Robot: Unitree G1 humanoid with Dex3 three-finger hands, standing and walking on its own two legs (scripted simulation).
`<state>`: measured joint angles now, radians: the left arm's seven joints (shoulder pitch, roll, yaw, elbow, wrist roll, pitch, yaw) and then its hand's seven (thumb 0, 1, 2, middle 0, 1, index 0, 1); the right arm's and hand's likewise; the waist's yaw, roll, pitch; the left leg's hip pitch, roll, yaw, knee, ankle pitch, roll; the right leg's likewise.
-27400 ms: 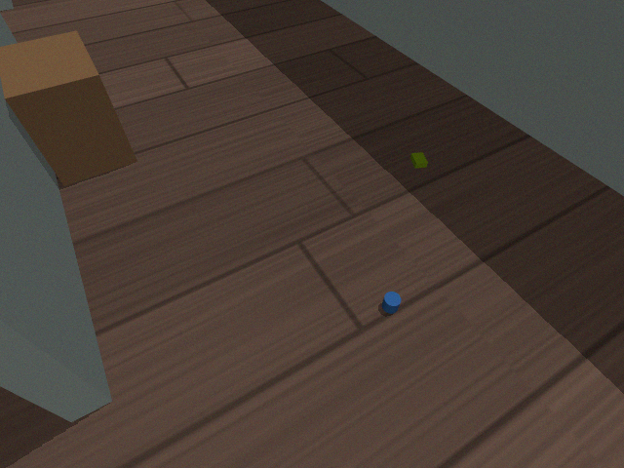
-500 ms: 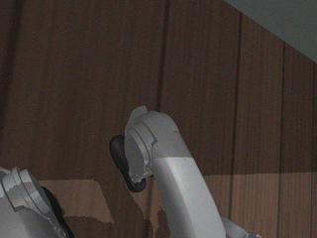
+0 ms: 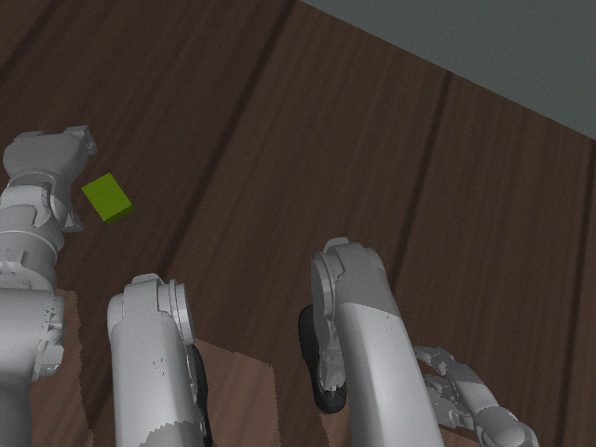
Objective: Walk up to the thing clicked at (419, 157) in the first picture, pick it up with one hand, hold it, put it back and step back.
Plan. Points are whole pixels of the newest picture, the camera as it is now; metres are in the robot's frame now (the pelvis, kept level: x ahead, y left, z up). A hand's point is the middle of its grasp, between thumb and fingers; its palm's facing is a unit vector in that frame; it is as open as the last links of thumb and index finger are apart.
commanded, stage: withdraw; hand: left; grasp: from above
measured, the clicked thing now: (109, 198) +0.52 +0.25 -0.35
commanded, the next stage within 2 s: home in 0.14 s
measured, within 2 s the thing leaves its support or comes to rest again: neither
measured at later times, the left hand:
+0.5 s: hand (76, 182) +0.51 +0.26 -0.21, palm faces -0.36 -0.13 -0.92, open 11.6 cm
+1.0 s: hand (14, 268) +0.34 +0.23 +0.01, palm faces -0.20 -0.78 -0.59, open 7.5 cm
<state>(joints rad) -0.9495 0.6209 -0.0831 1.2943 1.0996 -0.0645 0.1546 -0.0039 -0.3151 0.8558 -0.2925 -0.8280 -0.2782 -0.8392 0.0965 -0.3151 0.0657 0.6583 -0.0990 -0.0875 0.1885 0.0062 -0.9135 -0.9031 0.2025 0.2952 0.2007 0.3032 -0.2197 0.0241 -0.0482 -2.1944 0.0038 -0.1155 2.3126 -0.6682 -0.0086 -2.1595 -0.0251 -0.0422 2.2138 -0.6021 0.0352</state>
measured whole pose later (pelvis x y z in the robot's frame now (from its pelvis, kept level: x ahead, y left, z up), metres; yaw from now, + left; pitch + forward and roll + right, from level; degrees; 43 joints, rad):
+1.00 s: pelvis +0.02 +0.00 +0.13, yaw +3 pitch +32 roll -4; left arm -0.24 0.38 0.03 0.45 0.37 0.11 0.05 0.00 0.87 0.90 -0.21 -0.31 -0.21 -0.30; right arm 0.06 -0.28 -0.04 0.56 0.01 -0.03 0.04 0.01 -0.90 -0.90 0.20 0.30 0.20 0.30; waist -0.05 0.03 -0.20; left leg -1.82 0.01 -0.08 1.91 -0.66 -0.01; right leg -1.80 -0.05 -0.04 1.85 -0.61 0.03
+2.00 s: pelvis +0.10 +0.00 +0.36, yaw +6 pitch +10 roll -3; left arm 0.50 0.22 0.03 -0.11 -0.05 0.46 0.02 0.01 0.91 0.90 -0.20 -0.30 -0.20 -0.30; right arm 0.26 -0.22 0.04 0.52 0.00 -0.24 -0.18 0.02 -0.90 -0.90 0.21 0.30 0.21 0.30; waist -0.03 0.04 -0.16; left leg -0.67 0.03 -0.06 1.00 -0.50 -0.01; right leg -0.64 -0.03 -0.06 0.93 -0.45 0.02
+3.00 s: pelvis +0.10 +0.00 +0.35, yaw +6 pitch +10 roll -2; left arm 0.50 0.22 0.03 -0.13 -0.05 0.46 0.02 0.01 0.91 0.90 -0.20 -0.30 -0.20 -0.30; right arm 0.29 -0.21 0.03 0.55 0.01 -0.25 -0.19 0.02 -0.90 -0.90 0.21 0.30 0.21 0.30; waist -0.03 0.05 -0.16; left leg -0.68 0.04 -0.05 1.01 -0.51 -0.02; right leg -0.66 -0.02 -0.06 0.95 -0.47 0.02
